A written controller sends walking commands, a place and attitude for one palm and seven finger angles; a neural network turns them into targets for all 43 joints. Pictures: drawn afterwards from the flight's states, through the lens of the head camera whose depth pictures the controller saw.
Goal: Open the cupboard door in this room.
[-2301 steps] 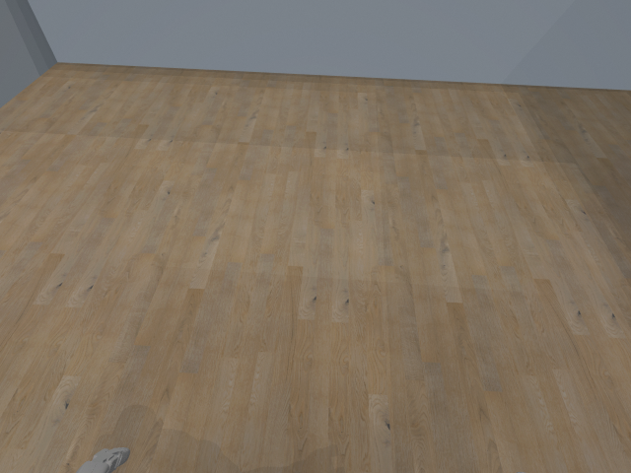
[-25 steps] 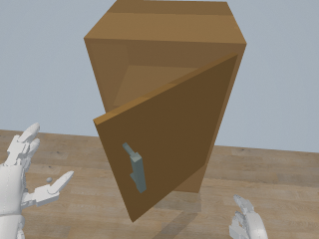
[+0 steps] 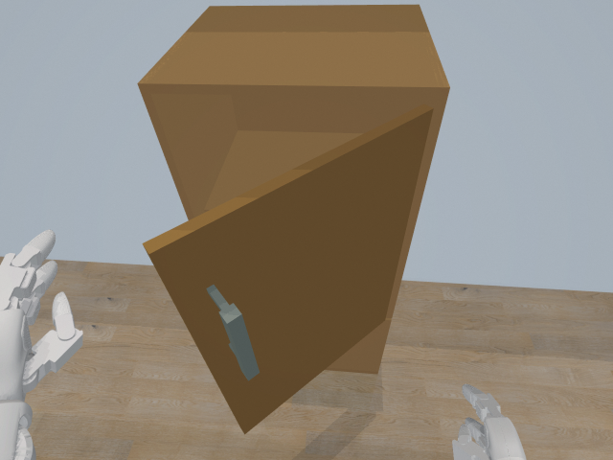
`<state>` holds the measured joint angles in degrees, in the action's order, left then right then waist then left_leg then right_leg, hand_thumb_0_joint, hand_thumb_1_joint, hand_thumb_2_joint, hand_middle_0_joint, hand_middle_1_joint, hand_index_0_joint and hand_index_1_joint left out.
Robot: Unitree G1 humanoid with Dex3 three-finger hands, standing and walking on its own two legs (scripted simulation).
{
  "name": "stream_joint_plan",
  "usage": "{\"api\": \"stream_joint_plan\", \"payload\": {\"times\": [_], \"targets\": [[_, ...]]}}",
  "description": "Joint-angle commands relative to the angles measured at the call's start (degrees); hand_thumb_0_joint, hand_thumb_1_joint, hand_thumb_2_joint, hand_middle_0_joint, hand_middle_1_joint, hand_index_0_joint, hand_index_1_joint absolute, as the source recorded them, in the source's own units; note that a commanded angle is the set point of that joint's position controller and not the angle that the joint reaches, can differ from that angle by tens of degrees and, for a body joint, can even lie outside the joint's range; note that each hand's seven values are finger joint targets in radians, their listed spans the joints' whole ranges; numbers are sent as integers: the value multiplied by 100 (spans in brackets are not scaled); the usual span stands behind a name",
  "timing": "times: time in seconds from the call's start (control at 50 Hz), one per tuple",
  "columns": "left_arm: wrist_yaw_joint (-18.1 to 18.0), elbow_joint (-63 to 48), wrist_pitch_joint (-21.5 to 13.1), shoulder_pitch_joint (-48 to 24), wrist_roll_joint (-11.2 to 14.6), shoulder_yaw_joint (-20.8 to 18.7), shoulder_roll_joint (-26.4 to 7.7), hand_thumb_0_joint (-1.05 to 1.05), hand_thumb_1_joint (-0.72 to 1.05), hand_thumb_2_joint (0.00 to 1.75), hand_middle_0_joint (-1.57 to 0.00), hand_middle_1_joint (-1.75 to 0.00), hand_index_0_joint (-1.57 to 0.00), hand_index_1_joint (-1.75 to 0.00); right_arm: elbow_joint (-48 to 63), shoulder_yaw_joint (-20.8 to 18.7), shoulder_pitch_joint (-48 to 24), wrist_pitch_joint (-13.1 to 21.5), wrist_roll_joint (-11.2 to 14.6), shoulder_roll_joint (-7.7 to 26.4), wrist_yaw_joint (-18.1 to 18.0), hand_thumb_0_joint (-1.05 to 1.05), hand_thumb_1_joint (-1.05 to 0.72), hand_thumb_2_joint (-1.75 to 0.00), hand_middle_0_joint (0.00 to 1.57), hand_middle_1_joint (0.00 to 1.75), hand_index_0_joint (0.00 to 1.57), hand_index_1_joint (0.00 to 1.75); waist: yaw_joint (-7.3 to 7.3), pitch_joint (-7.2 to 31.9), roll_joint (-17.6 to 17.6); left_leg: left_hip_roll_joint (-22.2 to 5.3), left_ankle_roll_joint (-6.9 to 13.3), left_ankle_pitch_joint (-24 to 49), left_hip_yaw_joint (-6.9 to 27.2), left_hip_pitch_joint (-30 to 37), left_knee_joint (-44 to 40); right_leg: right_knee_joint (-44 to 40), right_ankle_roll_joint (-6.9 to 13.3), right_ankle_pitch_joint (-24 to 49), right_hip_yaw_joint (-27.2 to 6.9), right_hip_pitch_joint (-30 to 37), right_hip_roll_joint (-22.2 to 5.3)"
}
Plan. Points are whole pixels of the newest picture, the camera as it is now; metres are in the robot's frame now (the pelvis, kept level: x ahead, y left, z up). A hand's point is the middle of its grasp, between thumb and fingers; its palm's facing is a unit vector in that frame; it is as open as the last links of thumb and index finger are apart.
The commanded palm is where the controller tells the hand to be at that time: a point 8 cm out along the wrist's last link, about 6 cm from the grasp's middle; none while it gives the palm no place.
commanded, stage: draw the hand back to the body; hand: left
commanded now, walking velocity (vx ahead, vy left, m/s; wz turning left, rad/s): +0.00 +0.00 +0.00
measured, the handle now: (233, 334) +0.26 +0.14 +0.04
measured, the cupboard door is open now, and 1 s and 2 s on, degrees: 44 44 44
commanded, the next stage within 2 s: step back with the hand held close in 0.08 s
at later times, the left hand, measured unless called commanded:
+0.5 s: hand (58, 346) +0.17 +0.27 +0.15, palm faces +0.30 -0.80 -0.52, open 7.4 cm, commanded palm +0.11 +0.31 +0.17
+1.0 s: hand out of the picture +0.02 +0.33 +0.15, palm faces +0.47 -0.76 -0.46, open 7.4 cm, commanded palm -0.03 +0.37 +0.17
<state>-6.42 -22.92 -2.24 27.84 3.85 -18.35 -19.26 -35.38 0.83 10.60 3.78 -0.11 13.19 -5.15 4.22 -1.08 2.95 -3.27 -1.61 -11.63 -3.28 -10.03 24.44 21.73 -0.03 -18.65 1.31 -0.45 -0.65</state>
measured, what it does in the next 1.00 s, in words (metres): walks backwards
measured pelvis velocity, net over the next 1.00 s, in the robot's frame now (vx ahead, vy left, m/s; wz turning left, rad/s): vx -0.16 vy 0.06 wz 0.03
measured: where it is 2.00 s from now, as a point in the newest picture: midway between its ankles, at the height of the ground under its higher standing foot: outside the picture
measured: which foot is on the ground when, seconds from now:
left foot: down 0.00-0.88, up 0.90-1.00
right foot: down 0.00-1.00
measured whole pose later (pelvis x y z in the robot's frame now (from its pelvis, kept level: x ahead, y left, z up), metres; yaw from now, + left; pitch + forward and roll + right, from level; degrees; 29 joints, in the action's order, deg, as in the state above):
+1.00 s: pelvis -0.16 +0.06 -0.01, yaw +2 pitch -1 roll -2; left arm -8.8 -33.6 -10.5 34.5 2.8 -23.5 -22.0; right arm -35.1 0.0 11.0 2.8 0.3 11.9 -3.9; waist 3.2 -3.0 0.5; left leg 0.6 -0.5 -17.6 -1.9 -23.1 38.8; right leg 32.0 -2.2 -14.0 -2.5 -17.3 -0.1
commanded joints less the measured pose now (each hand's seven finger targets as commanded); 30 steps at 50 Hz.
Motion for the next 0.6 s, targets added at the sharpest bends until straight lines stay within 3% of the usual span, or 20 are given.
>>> {"api": "stream_joint_plan", "payload": {"times": [0.0,0.08,0.16,0.18,0.2,0.22,0.24,0.28,0.36,0.4,0.44,0.5,0.58], "targets": [[-144,-1387,-487,-473,9,-892,-1223,0,90,90,-20,-30,-20,-30,949,-212,-790,383,-34,514,-89,0,-90,-90,20,30,20,30,10,610,-7,258,341,1550,-181,1080,34,-344,-63,2618,90,-775,59],[-95,-1044,-483,-413,48,-786,-1056,0,90,90,-20,-30,-20,-30,901,-237,-812,353,-20,535,-101,0,-90,-90,20,30,20,30,-20,343,-267,234,341,1399,-185,1063,-27,-464,-93,2455,85,-904,84],[-52,-892,-512,-535,68,-720,-1003,0,90,90,-20,-30,-20,-30,893,-248,-829,330,-7,543,-108,0,-90,-90,20,30,20,30,-31,238,-275,232,344,1190,-158,1039,-118,-548,-89,2125,80,-906,81],[-71,-1450,-598,-1019,49,-816,-1229,0,90,90,-20,-30,-20,-30,943,-246,-890,378,-15,560,-107,0,-90,-90,20,30,20,30,-23,453,-127,259,357,1202,-150,1155,-88,-562,-94,2160,36,-909,69],[-99,-1566,-798,-1331,-17,-1483,-1966,0,90,90,-20,-30,-20,-30,1001,-232,-760,235,-5,629,-94,0,-90,-90,20,30,20,30,-276,-8,-405,130,409,1200,-148,872,313,-814,-172,3008,-260,-1512,-224],[-33,-1146,-793,-804,-17,-1206,-1595,0,90,90,-20,-30,-20,-30,904,-248,-820,113,-31,572,-87,0,-90,-90,20,30,20,30,-296,177,-775,160,391,1346,-116,730,462,-637,-215,3677,-167,-1269,-340],[-6,-1119,-745,-600,-44,-1085,-1491,0,90,90,-20,-30,-20,-30,998,-265,-879,30,-6,572,-71,0,-90,-90,20,30,20,30,-284,279,-847,178,391,1491,-173,723,519,-520,-279,4206,-189,-1154,-372],[6,-1226,-749,-333,-49,-1068,-1416,0,90,90,-20,-30,-20,-30,1112,-283,-857,-107,1,575,-75,0,-90,-90,20,30,20,30,-284,578,-527,141,383,2066,-198,727,485,-225,-296,4646,-84,-895,-373],[-25,-1550,-715,306,-1,-1172,-1436,0,90,90,-20,-30,-20,-30,1297,-348,-771,-300,40,632,-40,0,-90,-90,20,30,20,30,-259,1099,106,-60,369,2791,-156,962,349,7,-236,3858,-58,-875,-240],[-53,-1769,-705,382,15,-1271,-1529,0,90,90,-20,-30,-20,-30,1413,-363,-763,-352,67,613,-20,0,-90,-90,20,30,20,30,-282,1167,30,-114,322,2807,-158,919,356,43,-191,3637,-62,-966,-177],[-83,-1851,-722,452,31,-1373,-1620,0,90,90,-20,-30,-20,-30,1473,-377,-775,-383,78,592,-31,0,-90,-90,20,30,20,30,-296,1154,-157,-141,296,2620,-127,808,316,70,-183,3406,-67,-1049,-145],[-133,-1863,-741,548,50,-1456,-1655,0,90,90,-20,-30,-20,-30,1529,-394,-745,-396,91,606,-39,0,-90,-90,20,30,20,30,-300,1160,-157,-199,278,2432,-69,630,221,176,-174,3013,-72,-1064,-79],[-183,-1815,-826,582,50,-1422,-1577,0,90,90,-20,-30,-20,-30,1531,-407,-714,-296,99,649,-36,0,-90,-90,20,30,20,30,-326,916,71,-287,289,1295,75,156,-80,227,-163,1896,-89,-1156,16]]}}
